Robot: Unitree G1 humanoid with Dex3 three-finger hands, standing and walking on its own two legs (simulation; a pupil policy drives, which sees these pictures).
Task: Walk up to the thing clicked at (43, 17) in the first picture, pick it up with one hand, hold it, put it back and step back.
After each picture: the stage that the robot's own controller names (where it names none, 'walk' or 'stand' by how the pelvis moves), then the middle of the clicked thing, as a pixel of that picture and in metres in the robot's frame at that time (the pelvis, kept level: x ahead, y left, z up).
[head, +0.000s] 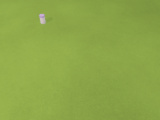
stand; (42, 18) +1.79 +0.53 -0.72
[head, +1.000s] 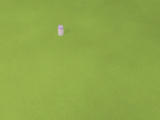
walk; (60, 30) +1.69 +0.24 -0.70
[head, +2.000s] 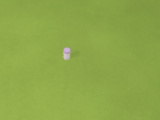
walk; (66, 53) +1.09 +0.11 -0.71
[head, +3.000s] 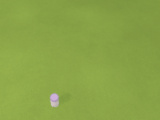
walk; (54, 100) +0.64 +0.18 -0.72
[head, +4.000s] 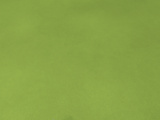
walk; out of the picture +0.43 +0.22 -0.70
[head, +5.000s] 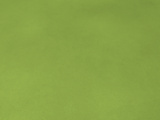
stand; out of the picture +0.37 +0.17 -0.72
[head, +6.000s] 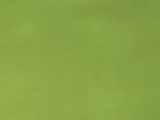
stand; out of the picture +0.37 +0.18 -0.72
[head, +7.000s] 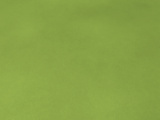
stand; out of the picture +0.36 +0.18 -0.73
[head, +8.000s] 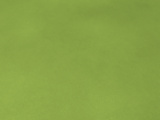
stand; out of the picture +0.35 +0.18 -0.73
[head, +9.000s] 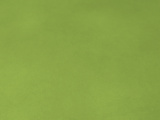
go down; out of the picture +0.37 +0.18 -0.72
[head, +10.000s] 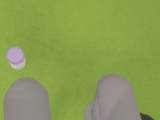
go down; (16, 58) +0.44 +0.22 -0.30
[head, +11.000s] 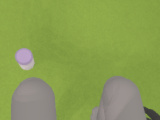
close in; (25, 59) +0.44 +0.21 -0.29
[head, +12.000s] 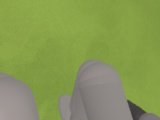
close in; out of the picture +0.42 +0.25 -0.22
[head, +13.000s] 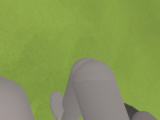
close; out of the picture +0.42 +0.26 -0.22
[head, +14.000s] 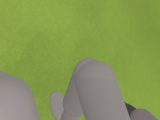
lift; out of the picture +0.40 +0.25 -0.23
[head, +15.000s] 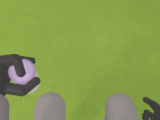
lift; (25, 77) +0.33 +0.19 -0.03
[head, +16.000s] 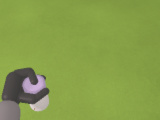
hold; (37, 93) +0.31 +0.16 +0.00
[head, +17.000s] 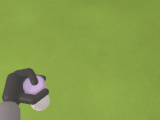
hold; (37, 93) +0.31 +0.17 -0.01
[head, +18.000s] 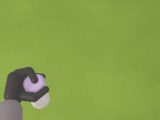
crouch; (37, 91) +0.33 +0.16 -0.03
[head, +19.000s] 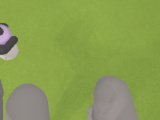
crouch; (4, 43) +0.47 +0.22 -0.09
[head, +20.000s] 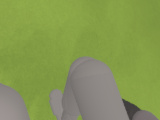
lower; out of the picture +0.44 +0.28 -0.23
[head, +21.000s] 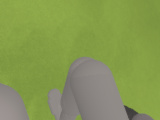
lower; out of the picture +0.44 +0.28 -0.23
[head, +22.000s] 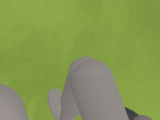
lower; out of the picture +0.44 +0.28 -0.23
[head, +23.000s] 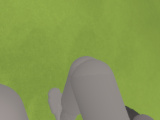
lower; out of the picture +0.44 +0.28 -0.23
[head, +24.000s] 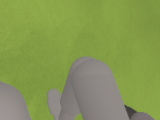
open; out of the picture +0.44 +0.25 -0.23
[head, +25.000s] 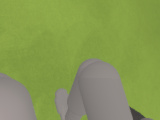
stand; out of the picture +0.43 +0.24 -0.23
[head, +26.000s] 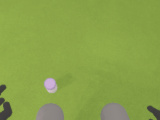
walk; (51, 85) +0.43 +0.17 -0.50
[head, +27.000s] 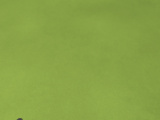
stand; out of the picture +0.39 +0.15 -0.66
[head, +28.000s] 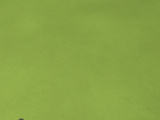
stand; out of the picture +0.39 +0.16 -0.66
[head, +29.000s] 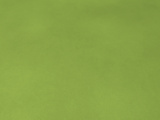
stand; out of the picture +0.40 +0.14 -0.71
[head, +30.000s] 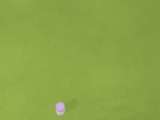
walk; (60, 108) +0.43 +0.11 -0.70
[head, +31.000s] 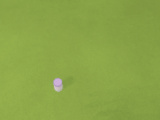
walk; (58, 85) +0.60 +0.16 -0.70
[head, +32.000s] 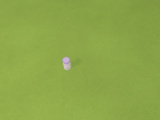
walk; (66, 63) +0.91 +0.21 -0.70
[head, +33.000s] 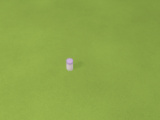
stand; (69, 64) +1.02 +0.13 -0.71
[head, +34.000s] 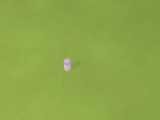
stand; (67, 64) +1.03 +0.15 -0.72
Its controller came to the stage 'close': yes
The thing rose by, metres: 0.70
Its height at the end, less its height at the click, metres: +0.00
